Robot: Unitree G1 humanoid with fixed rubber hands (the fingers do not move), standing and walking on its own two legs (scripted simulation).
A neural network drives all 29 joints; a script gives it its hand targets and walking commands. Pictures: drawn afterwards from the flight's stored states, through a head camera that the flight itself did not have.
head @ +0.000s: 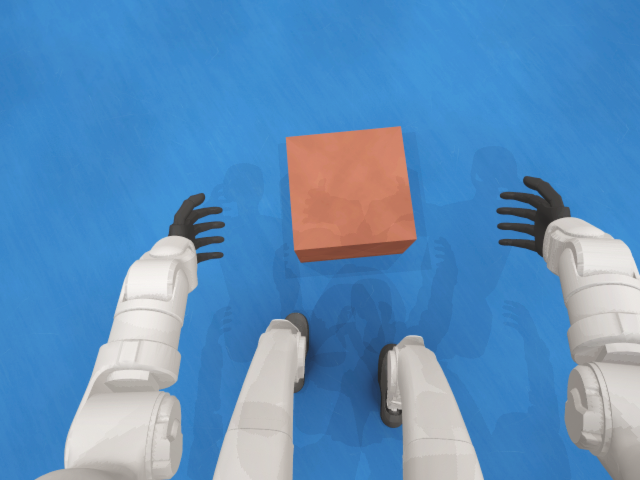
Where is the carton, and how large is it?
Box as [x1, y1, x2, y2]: [286, 126, 416, 262]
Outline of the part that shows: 400,126 286,137 294,250 301,262 402,253 416,239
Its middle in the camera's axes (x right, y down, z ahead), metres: +0.07 -0.12 +1.02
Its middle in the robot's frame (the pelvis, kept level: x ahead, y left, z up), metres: +0.59 +0.00 -0.59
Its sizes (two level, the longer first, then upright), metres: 0.289 0.288 0.189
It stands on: the floor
